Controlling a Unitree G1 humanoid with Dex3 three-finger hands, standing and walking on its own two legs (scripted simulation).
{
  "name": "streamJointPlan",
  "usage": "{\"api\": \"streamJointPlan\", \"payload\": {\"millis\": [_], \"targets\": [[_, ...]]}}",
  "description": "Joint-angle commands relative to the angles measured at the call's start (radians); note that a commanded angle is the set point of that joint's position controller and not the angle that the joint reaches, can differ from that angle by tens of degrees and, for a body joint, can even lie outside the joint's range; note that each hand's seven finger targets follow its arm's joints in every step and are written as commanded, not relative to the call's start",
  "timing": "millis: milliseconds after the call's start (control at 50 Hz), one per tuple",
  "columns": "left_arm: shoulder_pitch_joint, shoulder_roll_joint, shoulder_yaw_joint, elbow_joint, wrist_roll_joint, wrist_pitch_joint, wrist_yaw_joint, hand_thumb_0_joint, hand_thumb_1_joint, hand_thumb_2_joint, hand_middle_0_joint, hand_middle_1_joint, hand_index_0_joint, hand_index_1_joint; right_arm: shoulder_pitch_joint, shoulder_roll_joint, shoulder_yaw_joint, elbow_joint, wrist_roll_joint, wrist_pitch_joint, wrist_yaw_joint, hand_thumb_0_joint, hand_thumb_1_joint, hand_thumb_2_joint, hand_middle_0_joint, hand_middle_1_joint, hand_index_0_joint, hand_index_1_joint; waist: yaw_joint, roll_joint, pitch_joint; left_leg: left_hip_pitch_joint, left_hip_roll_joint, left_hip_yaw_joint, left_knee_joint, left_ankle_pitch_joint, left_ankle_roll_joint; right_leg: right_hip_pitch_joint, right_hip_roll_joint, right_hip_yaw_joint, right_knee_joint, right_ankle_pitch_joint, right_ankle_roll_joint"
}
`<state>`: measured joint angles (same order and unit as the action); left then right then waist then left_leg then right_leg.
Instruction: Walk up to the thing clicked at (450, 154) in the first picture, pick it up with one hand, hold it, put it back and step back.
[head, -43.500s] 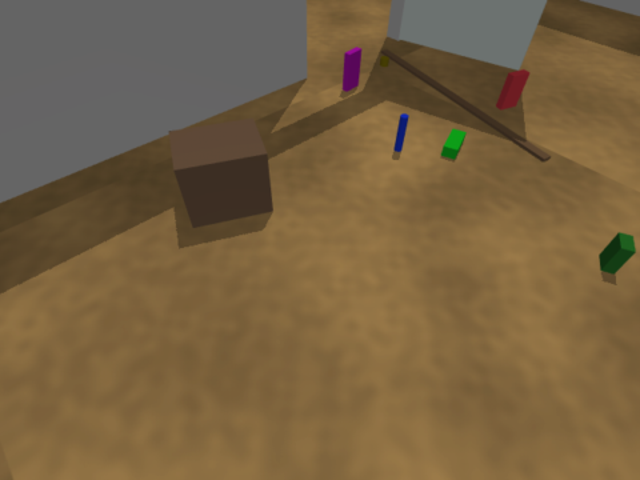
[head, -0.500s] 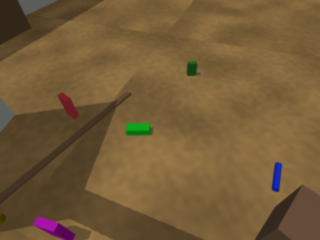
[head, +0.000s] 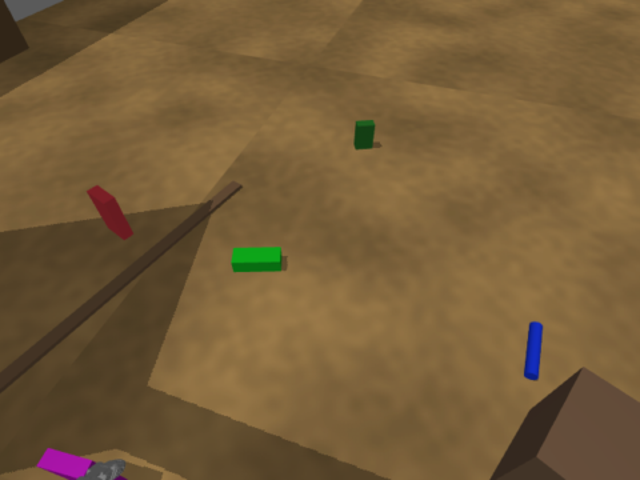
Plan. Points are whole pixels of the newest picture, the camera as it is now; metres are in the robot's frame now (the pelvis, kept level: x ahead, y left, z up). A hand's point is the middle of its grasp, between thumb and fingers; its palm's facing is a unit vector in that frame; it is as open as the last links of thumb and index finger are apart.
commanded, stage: step back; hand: left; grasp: from above
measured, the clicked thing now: (257, 259) +1.03 +0.27 -0.73
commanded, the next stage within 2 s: stand in 0.32 s
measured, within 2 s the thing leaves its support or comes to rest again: neither
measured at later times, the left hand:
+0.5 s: hand out of the picture +0.11 +0.26 -0.14, palm faces -0.01 -0.94 -0.33, open 7.4 cm
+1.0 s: hand out of the picture +0.09 +0.26 -0.14, palm faces -0.05 -0.94 -0.33, open 7.4 cm
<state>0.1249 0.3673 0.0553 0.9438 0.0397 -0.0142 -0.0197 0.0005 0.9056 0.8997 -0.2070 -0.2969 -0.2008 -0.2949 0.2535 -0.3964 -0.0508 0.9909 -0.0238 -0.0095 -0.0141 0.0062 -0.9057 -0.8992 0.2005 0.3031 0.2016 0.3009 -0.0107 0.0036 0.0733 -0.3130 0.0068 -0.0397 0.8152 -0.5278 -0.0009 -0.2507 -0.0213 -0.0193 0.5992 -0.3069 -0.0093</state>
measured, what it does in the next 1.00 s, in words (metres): stands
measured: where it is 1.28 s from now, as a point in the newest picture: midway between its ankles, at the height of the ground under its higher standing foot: outside the picture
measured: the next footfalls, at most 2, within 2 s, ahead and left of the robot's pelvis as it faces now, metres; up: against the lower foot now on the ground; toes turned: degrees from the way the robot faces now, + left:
none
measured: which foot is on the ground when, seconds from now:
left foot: down 0.00-1.00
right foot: down 0.00-1.00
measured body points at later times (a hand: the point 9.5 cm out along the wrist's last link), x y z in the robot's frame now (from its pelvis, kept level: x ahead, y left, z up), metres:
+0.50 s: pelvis +0.03 +0.01 +0.02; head +0.04 +0.01 +0.46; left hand +0.11 +0.31 -0.12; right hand +0.15 -0.28 -0.11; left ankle +0.03 +0.13 -0.73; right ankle +0.01 -0.12 -0.73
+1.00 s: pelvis +0.01 +0.01 +0.02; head +0.03 +0.01 +0.47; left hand +0.09 +0.31 -0.12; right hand +0.08 -0.30 -0.11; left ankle +0.03 +0.13 -0.73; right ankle +0.01 -0.12 -0.73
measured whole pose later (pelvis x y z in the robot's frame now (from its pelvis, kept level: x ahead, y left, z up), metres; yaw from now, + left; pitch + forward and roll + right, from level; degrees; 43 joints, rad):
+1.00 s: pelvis +0.01 +0.01 +0.02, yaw +0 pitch -2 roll +0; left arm 0.10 0.36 -0.01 1.14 0.01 -0.01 -0.01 0.00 0.91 0.90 -0.21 -0.30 -0.20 -0.29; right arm 0.11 -0.35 0.00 1.17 -0.01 -0.01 0.02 0.00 -0.91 -0.90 0.20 0.30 0.20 0.30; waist -0.01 -0.01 0.06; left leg -0.14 0.03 0.02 0.31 -0.14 -0.02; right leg -0.10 -0.02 -0.02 0.31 -0.17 0.02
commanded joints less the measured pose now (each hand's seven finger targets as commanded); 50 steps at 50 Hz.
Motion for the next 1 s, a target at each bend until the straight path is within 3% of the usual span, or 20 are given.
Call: {"api": "streamJointPlan", "payload": {"millis": [0,40,80,100,120,140,160,200,220,240,280,300,340,440,520,560,660,720,800,980], "targets": [[-0.065,0.249,0.055,-0.055,-0.013,-0.032,0.022,0.0,0.9,0.9,-0.2,-0.3,-0.2,-0.3,-0.007,-0.145,-0.032,-0.047,0.007,-0.034,-0.001,0.0,-0.9,-0.9,0.2,0.3,0.2,0.3,0.023,-0.167,-0.041,-0.044,0.026,0.019,-0.098,0.082,0.002,0.046,-0.214,0.211,-0.203,0.262,-0.152],[-0.088,0.252,0.047,-0.056,-0.023,-0.026,0.02,0.0,0.9,0.9,-0.2,-0.3,-0.2,-0.3,0.016,-0.133,-0.027,-0.03,0.003,-0.037,-0.001,0.0,-0.9,-0.9,0.2,0.3,0.2,0.3,-0.002,-0.156,-0.073,0.08,0.008,0.074,-0.278,0.231,0.0,0.022,-0.18,0.148,-0.129,0.379,-0.122],[-0.106,0.226,0.035,-0.059,-0.031,-0.015,0.023,0.0,0.9,0.9,-0.2,-0.3,-0.2,-0.3,0.028,-0.149,-0.038,-0.009,-0.002,-0.04,-0.009,0.0,-0.9,-0.9,0.2,0.3,0.2,0.3,-0.018,-0.1,-0.101,0.18,0.032,0.025,-0.392,0.479,0.015,0.003,-0.143,0.107,-0.046,0.397,-0.064],[-0.104,0.196,0.023,-0.061,-0.04,-0.011,0.022,0.0,0.9,0.9,-0.2,-0.3,-0.2,-0.3,0.01,-0.176,-0.042,-0.01,-0.006,-0.042,-0.014,0.0,-0.9,-0.9,0.2,0.3,0.2,0.3,-0.003,-0.013,-0.11,0.196,0.125,-0.094,-0.419,0.597,0.035,-0.033,-0.1,0.084,-0.006,0.292,-0.034],[-0.073,0.17,0.014,-0.049,-0.051,-0.003,0.021,0.0,0.9,0.9,-0.2,-0.3,-0.2,-0.3,-0.073,-0.217,-0.04,-0.03,-0.004,-0.045,-0.015,0.0,-0.9,-0.9,0.2,0.3,0.2,0.3,0.031,0.068,-0.109,0.134,0.219,-0.217,-0.46,0.527,0.102,-0.027,-0.024,0.051,0.007,0.086,-0.006],[-0.054,0.198,0.024,-0.013,-0.052,0.003,0.027,0.0,0.9,0.9,-0.2,-0.3,-0.2,-0.3,-0.139,-0.255,-0.041,-0.037,-0.001,-0.04,-0.007,0.0,-0.9,-0.9,0.2,0.3,0.2,0.3,0.046,0.113,-0.076,0.005,0.258,-0.232,-0.457,0.428,0.151,0.073,-0.018,0.04,-0.016,-0.065,-0.009],[-0.038,0.2,0.018,0.004,-0.043,-0.004,0.029,0.0,0.9,0.9,-0.2,-0.3,-0.2,-0.3,-0.184,-0.23,-0.037,-0.034,-0.004,-0.034,-0.003,0.0,-0.9,-0.9,0.2,0.3,0.2,0.3,0.06,0.096,-0.066,0.011,0.236,-0.192,-0.442,0.431,0.13,0.103,-0.03,0.048,-0.082,-0.03,-0.014],[-0.05,0.212,0.022,0.017,-0.036,-0.02,0.027,0.0,0.9,0.9,-0.2,-0.3,-0.2,-0.3,-0.184,-0.18,-0.02,-0.026,0.002,-0.037,-0.003,0.0,-0.9,-0.9,0.2,0.3,0.2,0.3,0.047,0.066,-0.124,0.095,0.145,-0.079,-0.384,0.578,0.057,0.129,-0.075,0.089,-0.136,0.22,-0.024],[-0.046,0.221,0.025,0.026,-0.039,-0.024,0.027,0.0,0.9,0.9,-0.2,-0.3,-0.2,-0.3,-0.167,-0.168,-0.017,-0.017,0.007,-0.037,-0.006,0.0,-0.9,-0.9,0.2,0.3,0.2,0.3,0.032,0.062,-0.141,0.112,0.123,-0.054,-0.365,0.606,0.041,0.138,-0.086,0.097,-0.137,0.301,-0.027],[-0.053,0.226,0.023,0.028,-0.04,-0.025,0.027,0.0,0.9,0.9,-0.2,-0.3,-0.2,-0.3,-0.164,-0.163,-0.017,-0.009,0.011,-0.036,-0.006,0.0,-0.9,-0.9,0.2,0.3,0.2,0.3,0.025,0.055,-0.152,0.132,0.109,-0.038,-0.362,0.608,0.031,0.138,-0.095,0.099,-0.143,0.341,-0.027],[-0.075,0.217,0.017,0.038,-0.041,-0.024,0.029,0.0,0.9,0.9,-0.2,-0.3,-0.2,-0.3,-0.175,-0.158,-0.015,0.01,0.012,-0.032,-0.004,0.0,-0.9,-0.9,0.2,0.3,0.2,0.3,0.02,0.058,-0.173,0.171,0.114,-0.036,-0.367,0.643,0.029,0.139,-0.101,0.093,-0.152,0.354,-0.026],[-0.047,0.174,-0.007,0.065,-0.043,-0.024,0.024,0.0,0.9,0.9,-0.2,-0.3,-0.2,-0.3,-0.178,-0.173,-0.01,0.012,0.019,-0.037,-0.001,0.0,-0.9,-0.9,0.2,0.3,0.2,0.3,0.012,0.083,-0.198,0.254,0.129,-0.045,-0.388,0.677,0.034,0.125,-0.105,0.101,-0.177,0.398,-0.025],[-0.056,0.181,-0.011,0.075,-0.04,-0.026,0.025,0.0,0.9,0.9,-0.2,-0.3,-0.2,-0.3,-0.191,-0.164,-0.009,0.024,0.021,-0.04,0.0,0.0,-0.9,-0.9,0.2,0.3,0.2,0.3,0.009,0.054,-0.2,0.275,0.138,-0.05,-0.391,0.733,0.032,0.143,-0.103,0.087,-0.194,0.441,-0.019],[-0.08,0.19,-0.018,0.108,-0.037,-0.026,0.026,0.0,0.9,0.9,-0.2,-0.3,-0.2,-0.3,-0.227,-0.153,0.0,0.045,0.022,-0.031,0.004,0.0,-0.9,-0.9,0.2,0.3,0.2,0.3,0.006,0.004,-0.147,0.274,0.139,-0.041,-0.453,0.677,0.028,0.146,-0.104,0.082,-0.255,0.396,-0.007],[-0.088,0.193,-0.02,0.128,-0.032,-0.026,0.027,0.0,0.9,0.9,-0.2,-0.3,-0.2,-0.3,-0.246,-0.151,0.0,0.056,0.019,-0.022,0.01,0.0,-0.9,-0.9,0.2,0.3,0.2,0.3,0.004,-0.02,-0.084,0.224,0.124,-0.039,-0.511,0.483,0.022,0.122,-0.105,0.09,-0.319,0.233,-0.001],[-0.078,0.191,-0.022,0.132,-0.031,-0.032,0.026,0.0,0.9,0.9,-0.2,-0.3,-0.2,-0.3,-0.256,-0.15,0.0,0.059,0.018,-0.024,0.015,0.0,-0.9,-0.9,0.2,0.3,0.2,0.3,0.007,-0.022,-0.099,0.252,0.124,-0.035,-0.511,0.513,0.019,0.127,-0.112,0.093,-0.328,0.27,-0.002],[-0.083,0.2,-0.021,0.141,-0.032,-0.033,0.026,0.0,0.9,0.9,-0.2,-0.3,-0.2,-0.3,-0.262,-0.15,0.004,0.075,0.017,-0.027,0.017,0.0,-0.9,-0.9,0.2,0.3,0.2,0.3,0.011,0.009,-0.093,0.221,0.122,-0.038,-0.546,0.444,0.013,0.142,-0.115,0.097,-0.347,0.207,-0.002],[-0.086,0.201,-0.02,0.14,-0.032,-0.035,0.027,0.0,0.9,0.9,-0.2,-0.3,-0.2,-0.3,-0.256,-0.153,0.004,0.081,0.015,-0.028,0.018,0.0,-0.9,-0.9,0.2,0.3,0.2,0.3,0.014,0.003,-0.114,0.222,0.128,-0.037,-0.542,0.496,0.011,0.166,-0.118,0.093,-0.338,0.244,-0.003],[-0.078,0.204,-0.022,0.144,-0.031,-0.034,0.027,0.0,0.9,0.9,-0.2,-0.3,-0.2,-0.3,-0.244,-0.152,0.003,0.091,0.018,-0.026,0.018,0.0,-0.9,-0.9,0.2,0.3,0.2,0.3,0.009,-0.014,-0.116,0.233,0.124,-0.035,-0.541,0.474,0.009,0.153,-0.118,0.095,-0.349,0.235,-0.002],[-0.058,0.201,-0.022,0.147,-0.03,-0.024,0.023,0.0,0.9,0.9,-0.2,-0.3,-0.2,-0.3,-0.212,-0.159,0.007,0.109,0.014,-0.022,0.018,0.0,-0.9,-0.9,0.2,0.3,0.2,0.3,0.01,0.011,-0.061,0.18,0.117,-0.045,-0.57,0.323,0.009,0.094,-0.106,0.102,-0.368,0.065,-0.002]]}}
